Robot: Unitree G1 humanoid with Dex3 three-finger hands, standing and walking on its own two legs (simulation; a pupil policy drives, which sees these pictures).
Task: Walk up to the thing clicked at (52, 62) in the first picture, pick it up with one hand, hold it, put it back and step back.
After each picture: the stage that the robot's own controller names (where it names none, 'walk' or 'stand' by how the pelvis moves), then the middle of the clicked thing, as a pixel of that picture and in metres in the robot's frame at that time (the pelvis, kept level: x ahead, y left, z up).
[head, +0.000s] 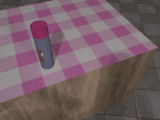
stand; (43, 47) +0.58 +0.18 -0.03
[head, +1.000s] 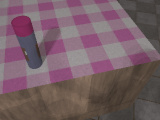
rise first; (29, 45) +0.54 +0.24 +0.00
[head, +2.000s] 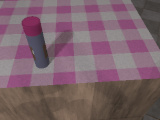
stand; (37, 45) +0.56 +0.21 +0.00
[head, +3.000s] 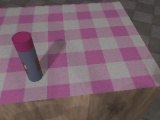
stand; (29, 59) +0.50 +0.23 -0.03
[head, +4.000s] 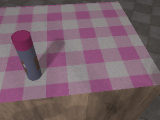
stand; (28, 58) +0.51 +0.23 -0.03
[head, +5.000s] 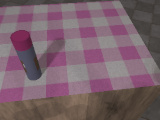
stand; (28, 58) +0.51 +0.24 -0.03
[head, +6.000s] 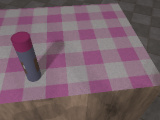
stand; (28, 59) +0.51 +0.24 -0.03
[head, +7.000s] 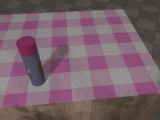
rise first; (32, 63) +0.50 +0.23 -0.03
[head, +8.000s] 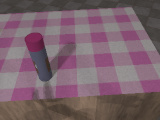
go down; (40, 59) +0.52 +0.22 -0.02
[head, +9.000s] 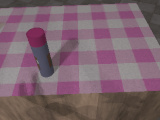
go down; (42, 54) +0.53 +0.21 -0.02
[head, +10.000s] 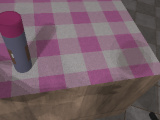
go down; (17, 46) +0.50 +0.20 +0.02
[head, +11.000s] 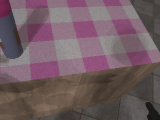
close in; (5, 29) +0.52 +0.21 +0.05
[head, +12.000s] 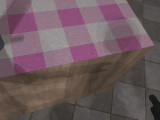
close; out of the picture +0.53 +0.23 +0.07
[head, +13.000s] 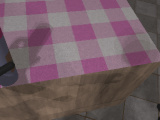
lift; out of the picture +0.42 +0.23 +0.07
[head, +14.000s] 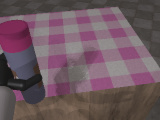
lift; (25, 67) +0.32 +0.16 +0.17
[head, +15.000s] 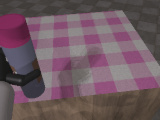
hold; (24, 62) +0.32 +0.16 +0.19
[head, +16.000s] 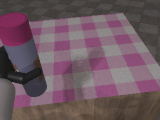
hold; (26, 61) +0.33 +0.16 +0.20
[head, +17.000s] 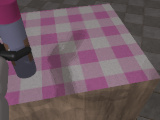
crouch; (16, 42) +0.42 +0.18 +0.18
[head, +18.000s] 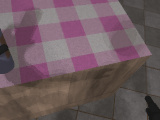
lower; out of the picture +0.48 +0.21 +0.06
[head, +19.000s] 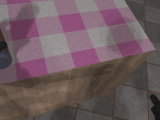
lower; out of the picture +0.49 +0.21 +0.06
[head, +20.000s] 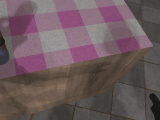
lower; out of the picture +0.50 +0.21 +0.07
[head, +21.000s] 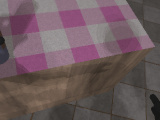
lower; out of the picture +0.50 +0.21 +0.07
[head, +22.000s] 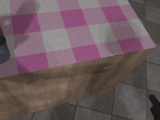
loosen; out of the picture +0.50 +0.21 +0.07
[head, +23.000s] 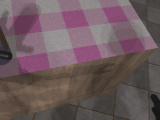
withdraw; out of the picture +0.49 +0.21 +0.07
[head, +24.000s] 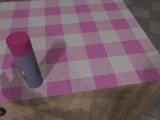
sink last; (27, 63) +0.45 +0.20 +0.02
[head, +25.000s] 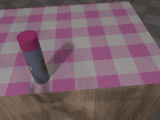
stand; (35, 60) +0.48 +0.22 +0.03
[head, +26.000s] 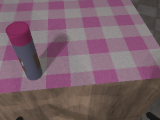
stand; (27, 54) +0.47 +0.21 +0.04
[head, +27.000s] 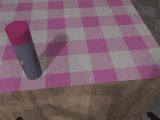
stand; (26, 54) +0.47 +0.21 +0.04
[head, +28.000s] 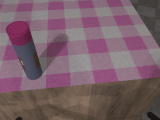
stand; (27, 54) +0.47 +0.21 +0.04
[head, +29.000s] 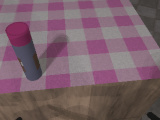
stand; (27, 55) +0.47 +0.21 +0.04
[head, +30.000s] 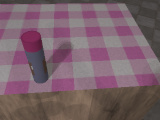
stand; (36, 60) +0.48 +0.20 -0.01
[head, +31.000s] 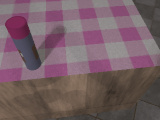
walk; (26, 46) +0.51 +0.23 -0.01
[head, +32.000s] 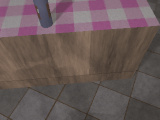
walk; (41, 4) +0.77 +0.21 -0.01
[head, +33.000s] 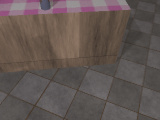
stand; out of the picture +1.10 +0.26 +0.00
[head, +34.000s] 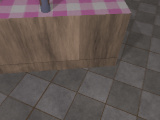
stand; out of the picture +1.08 +0.24 -0.03
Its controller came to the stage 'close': yes
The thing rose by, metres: 0.23
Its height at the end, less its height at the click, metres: +0.00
